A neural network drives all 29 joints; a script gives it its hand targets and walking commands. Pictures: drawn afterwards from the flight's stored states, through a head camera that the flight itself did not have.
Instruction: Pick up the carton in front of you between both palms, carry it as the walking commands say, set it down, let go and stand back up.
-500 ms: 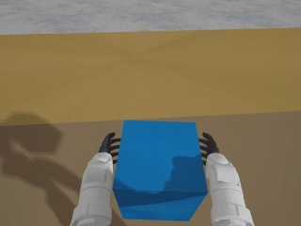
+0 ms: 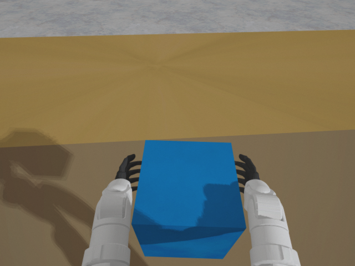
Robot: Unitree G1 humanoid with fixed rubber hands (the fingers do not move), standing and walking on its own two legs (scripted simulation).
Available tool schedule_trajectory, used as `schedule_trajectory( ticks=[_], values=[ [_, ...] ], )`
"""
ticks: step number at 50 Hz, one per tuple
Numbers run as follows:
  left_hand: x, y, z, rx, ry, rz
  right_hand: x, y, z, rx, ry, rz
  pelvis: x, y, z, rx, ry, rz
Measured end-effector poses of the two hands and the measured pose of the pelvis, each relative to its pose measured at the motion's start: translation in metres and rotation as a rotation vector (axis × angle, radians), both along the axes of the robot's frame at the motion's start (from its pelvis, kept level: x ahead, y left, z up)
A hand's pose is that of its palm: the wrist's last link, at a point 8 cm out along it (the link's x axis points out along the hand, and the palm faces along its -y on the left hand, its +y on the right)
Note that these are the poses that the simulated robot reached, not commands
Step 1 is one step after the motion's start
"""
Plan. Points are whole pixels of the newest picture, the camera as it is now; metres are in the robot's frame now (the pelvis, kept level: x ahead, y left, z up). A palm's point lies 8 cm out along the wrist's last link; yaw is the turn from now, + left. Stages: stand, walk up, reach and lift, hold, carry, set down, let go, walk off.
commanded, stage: reach and lift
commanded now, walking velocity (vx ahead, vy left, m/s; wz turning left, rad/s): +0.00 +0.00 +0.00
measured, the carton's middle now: (185, 202) +0.29 +0.00 -0.04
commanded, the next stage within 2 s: hold in 0.30 s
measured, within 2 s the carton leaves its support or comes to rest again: neither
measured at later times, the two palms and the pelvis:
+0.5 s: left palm (121, 184) +0.28 +0.15 +0.05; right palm (255, 185) +0.28 -0.15 +0.05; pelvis +0.00 +0.00 +0.00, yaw +0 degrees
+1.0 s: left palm (121, 185) +0.28 +0.15 +0.05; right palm (255, 186) +0.28 -0.15 +0.05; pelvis -0.01 +0.00 +0.00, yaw +0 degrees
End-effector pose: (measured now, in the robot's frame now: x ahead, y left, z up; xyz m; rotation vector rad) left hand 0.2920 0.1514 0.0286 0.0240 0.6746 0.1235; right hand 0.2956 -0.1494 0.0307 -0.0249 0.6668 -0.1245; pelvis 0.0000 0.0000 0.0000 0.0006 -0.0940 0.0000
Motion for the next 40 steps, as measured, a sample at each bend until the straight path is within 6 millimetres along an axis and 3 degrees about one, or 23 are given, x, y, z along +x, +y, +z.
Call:
schedule_trajectory(
  ticks=[16, 22, 40],
  values=[
    [-0.003, -0.001, 0.007, 0.007, 0.0, -0.004, -0.003, -0.001, 0.006, -0.007, 0.0, 0.005, 0.004, 0.0, 0.001, 0.0, -0.017, 0.001],
    [-0.009, -0.002, 0.018, 0.008, -0.029, -0.006, -0.009, -0.001, 0.018, -0.007, -0.029, 0.004, 0.003, -0.001, 0.003, 0.0, -0.03, 0.003],
    [-0.017, -0.002, 0.02, -0.013, -0.015, 0.007, -0.018, -0.002, 0.019, 0.013, -0.015, -0.012, -0.013, -0.001, 0.0, 0.0, -0.057, 0.003]
  ],
)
